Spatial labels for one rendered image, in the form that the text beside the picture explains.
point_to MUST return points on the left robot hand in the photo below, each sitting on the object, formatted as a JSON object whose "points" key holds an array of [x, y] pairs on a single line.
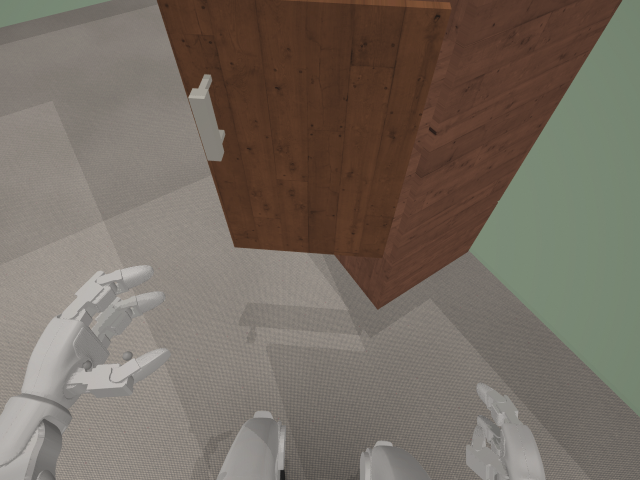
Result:
{"points": [[55, 370]]}

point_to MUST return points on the left robot forearm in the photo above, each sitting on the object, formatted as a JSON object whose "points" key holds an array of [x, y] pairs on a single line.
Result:
{"points": [[31, 429]]}

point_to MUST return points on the handle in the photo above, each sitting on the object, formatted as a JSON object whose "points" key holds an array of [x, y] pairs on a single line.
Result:
{"points": [[201, 105]]}

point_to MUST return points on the robot right thigh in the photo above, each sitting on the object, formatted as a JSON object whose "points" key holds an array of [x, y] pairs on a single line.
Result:
{"points": [[390, 463]]}

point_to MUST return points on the right robot hand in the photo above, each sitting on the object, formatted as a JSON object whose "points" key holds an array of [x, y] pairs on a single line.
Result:
{"points": [[514, 454]]}

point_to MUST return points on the robot thigh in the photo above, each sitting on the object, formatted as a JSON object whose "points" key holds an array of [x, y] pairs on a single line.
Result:
{"points": [[257, 453], [390, 463]]}

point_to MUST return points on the cupboard door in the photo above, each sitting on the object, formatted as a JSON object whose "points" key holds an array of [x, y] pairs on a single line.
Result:
{"points": [[320, 101]]}

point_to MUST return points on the robot left thigh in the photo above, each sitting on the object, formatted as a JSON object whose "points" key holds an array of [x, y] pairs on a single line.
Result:
{"points": [[257, 453]]}

